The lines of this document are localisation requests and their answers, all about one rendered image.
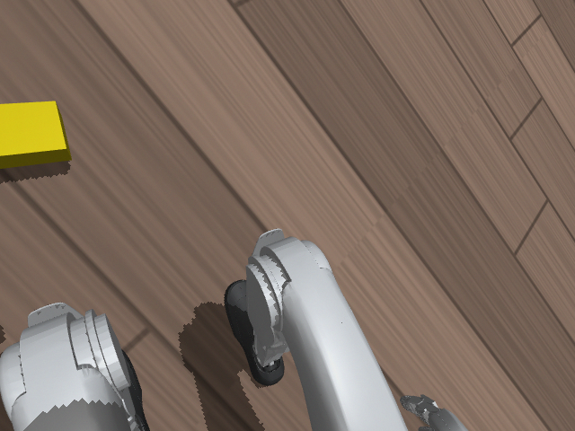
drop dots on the carton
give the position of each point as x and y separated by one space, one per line
32 133

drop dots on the right robot hand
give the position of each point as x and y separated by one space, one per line
428 411

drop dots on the right robot foot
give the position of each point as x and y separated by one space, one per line
236 310

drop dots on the left robot foot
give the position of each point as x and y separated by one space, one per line
136 395

